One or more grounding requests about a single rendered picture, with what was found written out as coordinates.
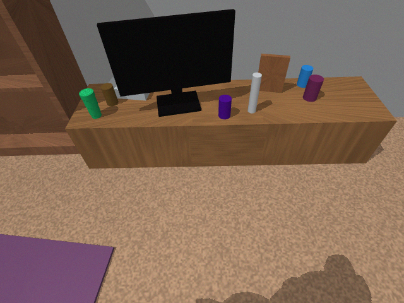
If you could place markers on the bookshelf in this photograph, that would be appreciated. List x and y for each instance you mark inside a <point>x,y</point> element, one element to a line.
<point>40,80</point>

